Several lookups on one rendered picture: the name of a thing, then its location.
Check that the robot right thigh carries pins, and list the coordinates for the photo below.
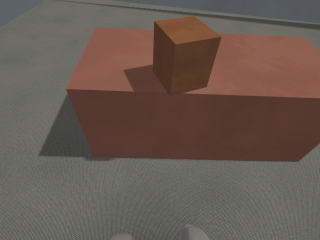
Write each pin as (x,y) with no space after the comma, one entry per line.
(191,233)

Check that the carton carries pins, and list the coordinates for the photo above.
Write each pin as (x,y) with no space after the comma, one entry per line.
(184,51)

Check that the pedestal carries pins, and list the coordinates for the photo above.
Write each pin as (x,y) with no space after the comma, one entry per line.
(261,103)

